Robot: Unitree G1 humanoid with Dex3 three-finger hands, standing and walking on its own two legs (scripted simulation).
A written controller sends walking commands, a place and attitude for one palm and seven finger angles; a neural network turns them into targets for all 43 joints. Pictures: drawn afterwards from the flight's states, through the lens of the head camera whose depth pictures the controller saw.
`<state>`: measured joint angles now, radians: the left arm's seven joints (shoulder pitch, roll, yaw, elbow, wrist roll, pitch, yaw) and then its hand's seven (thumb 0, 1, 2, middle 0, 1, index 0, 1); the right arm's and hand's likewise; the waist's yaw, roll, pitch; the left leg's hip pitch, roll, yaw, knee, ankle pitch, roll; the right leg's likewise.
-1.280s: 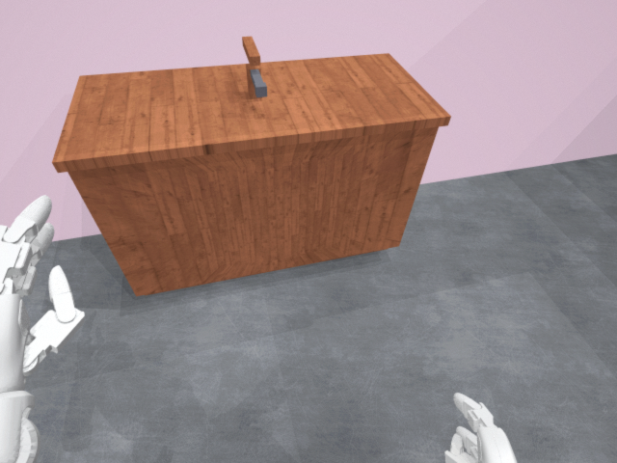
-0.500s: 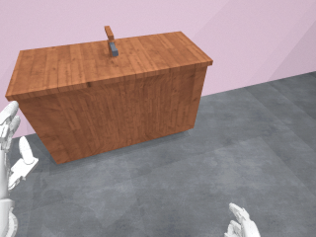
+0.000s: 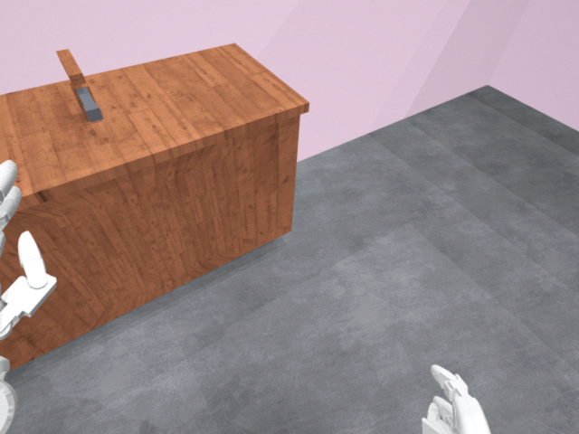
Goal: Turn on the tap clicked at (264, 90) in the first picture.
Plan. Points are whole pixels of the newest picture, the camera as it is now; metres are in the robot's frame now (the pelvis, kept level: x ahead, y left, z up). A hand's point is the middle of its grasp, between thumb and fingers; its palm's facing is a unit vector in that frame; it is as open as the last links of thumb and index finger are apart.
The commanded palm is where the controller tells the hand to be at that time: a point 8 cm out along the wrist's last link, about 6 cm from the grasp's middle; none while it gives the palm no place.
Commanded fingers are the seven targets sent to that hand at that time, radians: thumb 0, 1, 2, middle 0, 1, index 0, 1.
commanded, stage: turn to face it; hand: left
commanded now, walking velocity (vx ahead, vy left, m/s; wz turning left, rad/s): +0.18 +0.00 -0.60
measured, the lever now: (93, 112) +0.72 +0.49 +0.02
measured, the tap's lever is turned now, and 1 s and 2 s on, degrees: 0 0 0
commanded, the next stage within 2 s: take the last steps up to it in 0.80 s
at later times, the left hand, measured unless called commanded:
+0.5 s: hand (132, 213) +0.30 +0.20 +0.18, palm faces +0.40 -0.79 -0.46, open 7.4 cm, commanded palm +0.24 +0.25 +0.19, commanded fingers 0.00 0.90 0.90 -0.20 -0.30 -0.20 -0.30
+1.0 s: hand (127, 283) +0.22 +0.17 +0.19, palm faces +0.58 -0.72 -0.38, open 7.4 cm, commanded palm +0.15 +0.21 +0.19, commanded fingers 0.00 0.90 0.90 -0.20 -0.30 -0.20 -0.30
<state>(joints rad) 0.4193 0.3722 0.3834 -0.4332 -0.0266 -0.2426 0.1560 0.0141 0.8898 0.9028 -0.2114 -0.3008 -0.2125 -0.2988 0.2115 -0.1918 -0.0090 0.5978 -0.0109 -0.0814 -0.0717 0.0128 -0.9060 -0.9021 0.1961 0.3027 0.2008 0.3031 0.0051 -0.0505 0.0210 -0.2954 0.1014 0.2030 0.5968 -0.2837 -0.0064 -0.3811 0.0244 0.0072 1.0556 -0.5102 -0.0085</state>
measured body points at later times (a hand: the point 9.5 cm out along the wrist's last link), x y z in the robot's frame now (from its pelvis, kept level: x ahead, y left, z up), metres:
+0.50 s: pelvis +0.09 -0.03 -0.01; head +0.13 -0.02 +0.44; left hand +0.28 +0.24 +0.21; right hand +0.25 -0.30 -0.09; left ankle +0.13 +0.07 -0.73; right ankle +0.11 -0.15 -0.73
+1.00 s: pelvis +0.06 -0.10 +0.01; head +0.07 -0.11 +0.46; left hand +0.18 +0.21 +0.21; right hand +0.27 -0.28 -0.08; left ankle +0.04 +0.03 -0.68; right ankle +0.09 -0.19 -0.73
